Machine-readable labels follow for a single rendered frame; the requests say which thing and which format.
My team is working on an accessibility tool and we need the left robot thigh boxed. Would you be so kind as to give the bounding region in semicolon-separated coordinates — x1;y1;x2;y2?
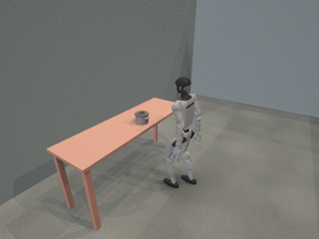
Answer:
163;136;176;164

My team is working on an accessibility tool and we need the right robot forearm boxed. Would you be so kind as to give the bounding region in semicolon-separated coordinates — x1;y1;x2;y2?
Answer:
194;115;201;132

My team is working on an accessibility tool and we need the pot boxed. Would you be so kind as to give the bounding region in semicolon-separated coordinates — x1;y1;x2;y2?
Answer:
135;116;150;125

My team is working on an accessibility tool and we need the robot right hand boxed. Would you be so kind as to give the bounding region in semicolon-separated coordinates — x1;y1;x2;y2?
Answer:
193;131;201;144

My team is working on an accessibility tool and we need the table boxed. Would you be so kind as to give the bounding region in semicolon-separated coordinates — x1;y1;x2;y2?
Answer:
46;98;177;231

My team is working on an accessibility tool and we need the robot right upper arm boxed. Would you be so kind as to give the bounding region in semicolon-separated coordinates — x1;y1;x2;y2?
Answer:
189;94;201;118

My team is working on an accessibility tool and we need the lid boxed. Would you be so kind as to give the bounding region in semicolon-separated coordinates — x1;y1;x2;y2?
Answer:
135;111;149;118

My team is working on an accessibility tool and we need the right robot foot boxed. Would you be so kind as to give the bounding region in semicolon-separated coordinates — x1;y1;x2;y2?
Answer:
181;174;196;185

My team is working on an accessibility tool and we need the left robot forearm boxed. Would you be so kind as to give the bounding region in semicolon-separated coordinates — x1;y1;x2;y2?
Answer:
175;124;184;148

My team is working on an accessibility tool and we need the robot left hand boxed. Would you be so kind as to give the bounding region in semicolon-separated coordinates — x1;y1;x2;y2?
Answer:
171;147;181;161

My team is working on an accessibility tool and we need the robot left upper arm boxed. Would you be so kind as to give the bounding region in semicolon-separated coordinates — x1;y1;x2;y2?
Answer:
171;101;185;129

